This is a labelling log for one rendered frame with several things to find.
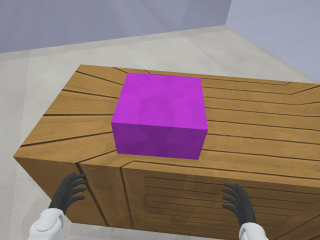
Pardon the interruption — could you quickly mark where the left robot forearm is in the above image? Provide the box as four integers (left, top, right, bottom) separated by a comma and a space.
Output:
27, 208, 65, 240

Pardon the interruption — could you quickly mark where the left robot hand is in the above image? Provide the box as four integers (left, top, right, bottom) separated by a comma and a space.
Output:
48, 172, 88, 215

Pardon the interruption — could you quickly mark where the right robot hand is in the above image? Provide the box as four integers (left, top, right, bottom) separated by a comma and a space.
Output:
222, 183, 257, 228

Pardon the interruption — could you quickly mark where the carton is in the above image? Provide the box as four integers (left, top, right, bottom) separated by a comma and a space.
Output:
111, 72, 208, 160

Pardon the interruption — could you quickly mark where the pedestal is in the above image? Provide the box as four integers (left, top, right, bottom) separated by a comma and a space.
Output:
13, 64, 320, 240

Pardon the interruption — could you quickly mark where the right robot forearm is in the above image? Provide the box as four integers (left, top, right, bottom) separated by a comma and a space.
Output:
239, 222, 269, 240

